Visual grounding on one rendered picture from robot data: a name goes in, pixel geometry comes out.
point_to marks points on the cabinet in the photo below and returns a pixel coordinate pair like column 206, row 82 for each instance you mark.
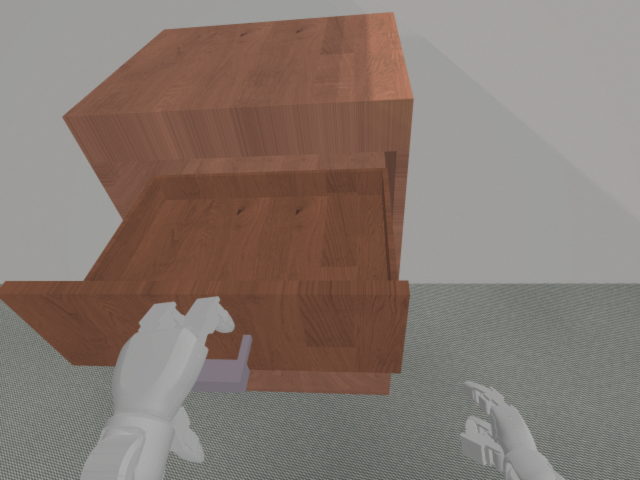
column 293, row 95

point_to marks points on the drawer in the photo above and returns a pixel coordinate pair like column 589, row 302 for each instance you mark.
column 303, row 261

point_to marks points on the robot left forearm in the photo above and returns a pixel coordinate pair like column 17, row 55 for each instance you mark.
column 132, row 446

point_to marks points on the robot right forearm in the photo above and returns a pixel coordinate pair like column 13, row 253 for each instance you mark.
column 528, row 464

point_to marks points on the handle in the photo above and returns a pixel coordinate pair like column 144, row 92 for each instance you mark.
column 230, row 376

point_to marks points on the left robot hand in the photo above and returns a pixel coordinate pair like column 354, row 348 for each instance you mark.
column 158, row 366

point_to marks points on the right robot hand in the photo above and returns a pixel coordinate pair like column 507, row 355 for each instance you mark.
column 489, row 443

